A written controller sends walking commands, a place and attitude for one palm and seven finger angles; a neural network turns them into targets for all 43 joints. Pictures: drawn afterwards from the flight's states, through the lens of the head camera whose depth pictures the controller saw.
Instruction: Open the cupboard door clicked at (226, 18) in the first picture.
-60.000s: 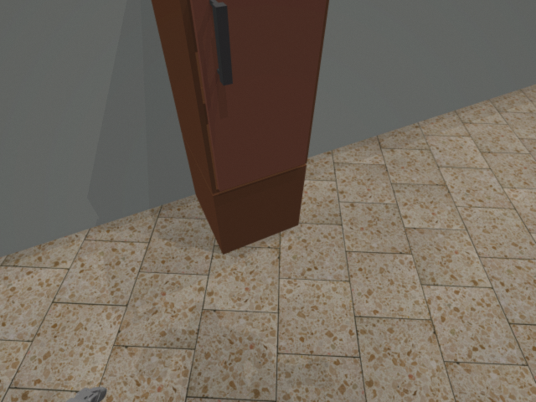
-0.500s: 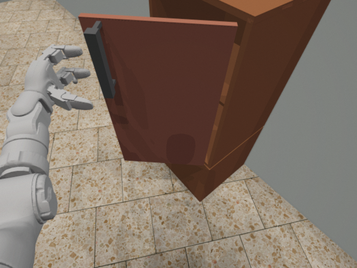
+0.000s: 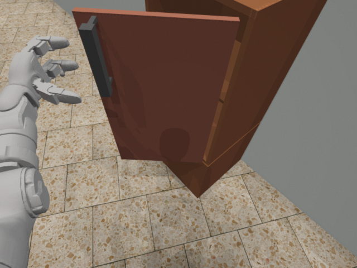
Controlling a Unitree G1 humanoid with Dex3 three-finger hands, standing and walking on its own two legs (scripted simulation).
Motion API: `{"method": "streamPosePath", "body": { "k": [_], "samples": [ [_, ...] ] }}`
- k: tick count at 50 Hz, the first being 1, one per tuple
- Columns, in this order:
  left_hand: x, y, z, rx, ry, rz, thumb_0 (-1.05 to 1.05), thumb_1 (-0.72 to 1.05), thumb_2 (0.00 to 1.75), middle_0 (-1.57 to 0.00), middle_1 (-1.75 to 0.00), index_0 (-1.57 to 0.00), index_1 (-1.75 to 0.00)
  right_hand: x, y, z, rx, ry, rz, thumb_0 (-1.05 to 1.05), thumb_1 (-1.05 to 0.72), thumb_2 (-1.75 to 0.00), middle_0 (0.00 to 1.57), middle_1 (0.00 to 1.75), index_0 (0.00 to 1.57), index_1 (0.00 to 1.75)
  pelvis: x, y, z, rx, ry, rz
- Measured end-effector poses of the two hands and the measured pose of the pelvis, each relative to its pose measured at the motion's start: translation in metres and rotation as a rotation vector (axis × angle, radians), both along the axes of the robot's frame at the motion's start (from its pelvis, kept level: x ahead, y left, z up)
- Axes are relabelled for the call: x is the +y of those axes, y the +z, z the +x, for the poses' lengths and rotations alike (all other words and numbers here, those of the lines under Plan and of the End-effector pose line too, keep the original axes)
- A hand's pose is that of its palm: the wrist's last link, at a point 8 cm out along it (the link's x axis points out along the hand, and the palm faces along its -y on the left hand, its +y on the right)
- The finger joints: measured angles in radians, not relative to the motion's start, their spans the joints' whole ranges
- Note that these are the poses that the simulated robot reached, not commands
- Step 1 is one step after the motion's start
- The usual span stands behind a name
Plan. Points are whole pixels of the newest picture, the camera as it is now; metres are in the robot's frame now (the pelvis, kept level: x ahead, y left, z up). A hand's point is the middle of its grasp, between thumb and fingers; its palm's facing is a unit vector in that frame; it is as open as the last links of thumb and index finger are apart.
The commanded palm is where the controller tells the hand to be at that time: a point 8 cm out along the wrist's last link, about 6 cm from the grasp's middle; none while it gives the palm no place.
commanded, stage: move the hooked fingers beside the handle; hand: left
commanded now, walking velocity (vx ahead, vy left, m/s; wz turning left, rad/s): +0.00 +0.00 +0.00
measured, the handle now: (100, 59) +0.54 +0.15 +0.17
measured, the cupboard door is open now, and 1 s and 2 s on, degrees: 47 47 48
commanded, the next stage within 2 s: slide the fingers in behind the handle in 0.74 s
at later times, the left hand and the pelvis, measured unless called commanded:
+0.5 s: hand (63, 75) +0.47 +0.21 +0.18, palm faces -0.05 -1.00 +0.00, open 14.0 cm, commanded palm +0.46 +0.26 +0.17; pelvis -0.01 +0.00 +0.00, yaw +1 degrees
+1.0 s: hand (63, 76) +0.47 +0.21 +0.18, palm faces -0.05 -1.00 +0.00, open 14.0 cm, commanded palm +0.46 +0.26 +0.17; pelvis +0.00 -0.01 +0.00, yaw +1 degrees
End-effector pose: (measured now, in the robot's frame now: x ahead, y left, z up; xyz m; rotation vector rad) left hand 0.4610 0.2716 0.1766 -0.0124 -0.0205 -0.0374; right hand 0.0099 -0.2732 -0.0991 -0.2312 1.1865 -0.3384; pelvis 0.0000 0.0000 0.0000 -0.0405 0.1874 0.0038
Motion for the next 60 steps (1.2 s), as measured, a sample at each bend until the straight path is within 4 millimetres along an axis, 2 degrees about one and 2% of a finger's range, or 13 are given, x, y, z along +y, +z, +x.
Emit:
{"method": "streamPosePath", "body": {
  "k": [12,20,31,42,49,60],
  "samples": [
    [0.005,-0.001,-0.013,0.006,-0.004,0.005,-0.01,-0.50,0.30,-0.30,-1.20,-0.29,-1.20,0.003,0.001,0.017,-0.037,0.023,0.007,0.00,-0.90,-0.90,0.21,0.30,0.20,0.30,0.001,0.000,0.000,-0.016,0.009,-0.002],
    [0.001,0.001,-0.011,0.013,0.001,-0.002,-0.01,-0.50,0.30,-0.30,-1.20,-0.30,-1.20,0.000,0.001,0.024,-0.064,0.049,-0.001,0.00,-0.90,-0.90,0.21,0.30,0.20,0.30,-0.001,-0.001,-0.005,-0.014,0.017,-0.002],
    [-0.010,-0.001,-0.003,0.024,-0.005,-0.004,-0.01,-0.50,0.30,-0.30,-1.20,-0.30,-1.20,-0.004,-0.002,0.006,-0.020,0.030,0.000,0.00,-0.90,-0.90,0.21,0.30,0.20,0.30,-0.004,-0.002,-0.007,-0.002,0.013,0.000],
    [-0.002,0.001,-0.004,0.010,0.000,0.007,-0.01,-0.50,0.30,-0.30,-1.20,-0.30,-1.20,-0.010,-0.001,-0.011,0.024,-0.017,0.004,0.00,-0.90,-0.90,0.21,0.30,0.20,0.30,-0.009,0.000,-0.001,-0.003,-0.002,0.002],
    [-0.002,0.000,-0.007,0.018,-0.009,0.007,-0.01,-0.50,0.30,-0.30,-1.20,-0.29,-1.20,-0.012,-0.001,-0.001,0.014,-0.001,-0.001,0.00,-0.90,-0.90,0.21,0.30,0.20,0.30,-0.010,0.000,-0.001,-0.004,0.008,0.001],
    [-0.034,-0.004,0.005,0.019,-0.027,-0.004,-0.01,-0.50,0.30,-0.30,-1.20,-0.29,-1.20,-0.008,-0.003,0.024,-0.045,0.038,0.013,0.00,-0.90,-0.90,0.21,0.30,0.20,0.30,-0.009,-0.001,0.000,0.003,0.012,0.005]
  ]
}}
